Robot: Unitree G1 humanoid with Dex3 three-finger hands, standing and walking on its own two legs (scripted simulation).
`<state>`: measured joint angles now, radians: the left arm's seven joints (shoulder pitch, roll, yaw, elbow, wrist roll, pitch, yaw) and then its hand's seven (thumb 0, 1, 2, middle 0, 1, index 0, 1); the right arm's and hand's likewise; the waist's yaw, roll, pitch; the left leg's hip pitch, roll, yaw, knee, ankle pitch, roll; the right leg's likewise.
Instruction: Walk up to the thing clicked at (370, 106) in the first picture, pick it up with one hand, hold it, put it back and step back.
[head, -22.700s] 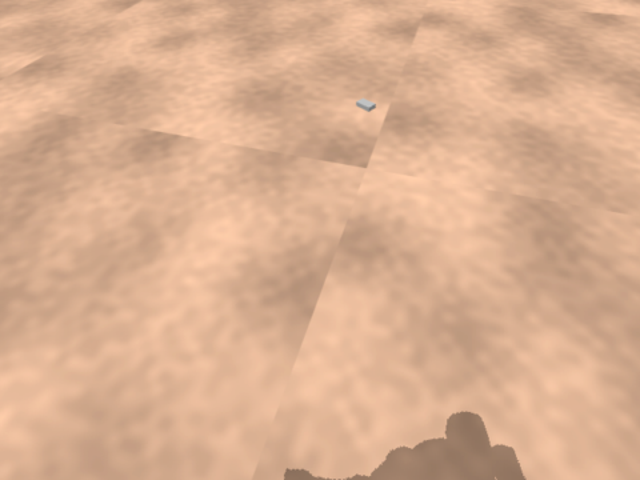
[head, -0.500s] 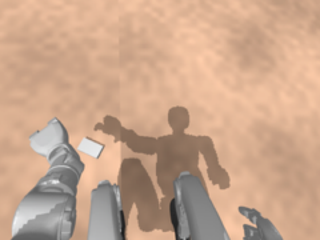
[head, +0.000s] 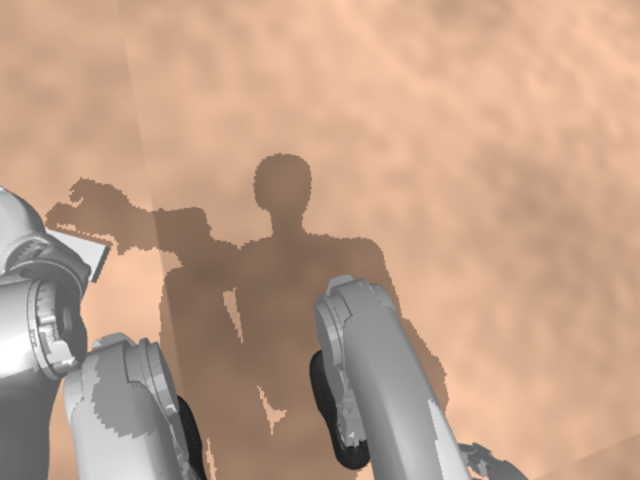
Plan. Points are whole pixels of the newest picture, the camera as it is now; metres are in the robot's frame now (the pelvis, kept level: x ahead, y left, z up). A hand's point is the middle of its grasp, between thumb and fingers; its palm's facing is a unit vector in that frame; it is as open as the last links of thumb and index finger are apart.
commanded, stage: go down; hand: left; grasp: from above
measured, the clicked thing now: (68, 255) +0.48 +0.27 -0.35
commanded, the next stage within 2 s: home in 0.04 s
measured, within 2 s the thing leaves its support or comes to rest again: neither
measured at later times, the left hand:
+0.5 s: hand (26, 230) +0.49 +0.28 -0.21, palm faces -0.11 -0.41 -0.91, open 12.7 cm
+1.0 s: hand (53, 261) +0.45 +0.27 -0.26, palm faces -0.20 -0.39 -0.90, open 13.0 cm
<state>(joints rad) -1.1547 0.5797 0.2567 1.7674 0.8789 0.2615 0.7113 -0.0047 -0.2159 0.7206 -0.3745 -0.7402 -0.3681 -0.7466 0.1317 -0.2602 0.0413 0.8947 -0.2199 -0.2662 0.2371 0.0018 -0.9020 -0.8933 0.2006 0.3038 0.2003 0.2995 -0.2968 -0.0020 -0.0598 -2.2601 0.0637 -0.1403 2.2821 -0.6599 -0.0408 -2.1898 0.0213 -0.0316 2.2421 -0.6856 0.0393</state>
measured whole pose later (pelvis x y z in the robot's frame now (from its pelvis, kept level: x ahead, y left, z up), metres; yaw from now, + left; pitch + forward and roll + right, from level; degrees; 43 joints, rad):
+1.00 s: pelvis -0.01 +0.00 -0.04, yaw -5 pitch +29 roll -9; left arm -1.23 0.82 0.39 1.83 0.71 0.33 0.79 0.00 -0.33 0.74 -0.14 -1.12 -0.22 -1.04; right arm 0.11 -0.35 0.17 0.88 -0.24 -0.34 0.38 0.00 -0.92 -0.91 0.20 0.30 0.19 0.30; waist -0.37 -0.07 0.17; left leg -2.30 0.06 -0.26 2.44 -0.67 -0.06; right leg -2.21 0.05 -0.12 2.34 -0.66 0.04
